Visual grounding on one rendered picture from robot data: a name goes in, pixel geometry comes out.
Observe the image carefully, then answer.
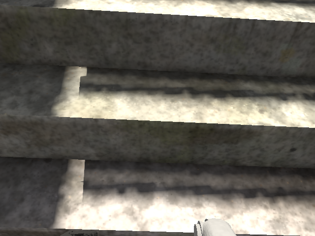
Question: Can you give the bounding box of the right robot thigh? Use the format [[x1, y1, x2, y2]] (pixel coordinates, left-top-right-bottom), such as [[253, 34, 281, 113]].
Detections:
[[194, 218, 236, 236]]

